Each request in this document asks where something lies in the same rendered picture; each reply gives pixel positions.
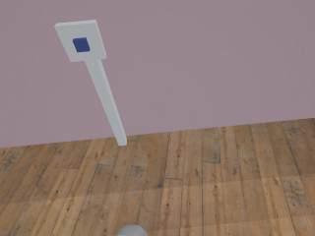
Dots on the panel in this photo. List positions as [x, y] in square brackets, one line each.
[89, 29]

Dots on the button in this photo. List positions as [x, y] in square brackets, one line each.
[81, 44]

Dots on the left robot thigh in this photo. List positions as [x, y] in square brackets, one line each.
[132, 230]

